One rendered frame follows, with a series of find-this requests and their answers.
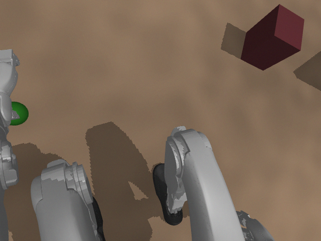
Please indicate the right robot foot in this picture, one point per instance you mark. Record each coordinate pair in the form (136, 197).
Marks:
(161, 192)

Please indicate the left robot hand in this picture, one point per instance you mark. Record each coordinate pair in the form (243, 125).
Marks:
(8, 74)

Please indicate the right robot hand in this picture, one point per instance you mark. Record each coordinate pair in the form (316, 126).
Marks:
(254, 230)

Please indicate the left robot foot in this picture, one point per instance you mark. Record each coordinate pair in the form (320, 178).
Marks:
(99, 220)

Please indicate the left robot arm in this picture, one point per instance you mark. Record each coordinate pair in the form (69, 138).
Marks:
(9, 172)

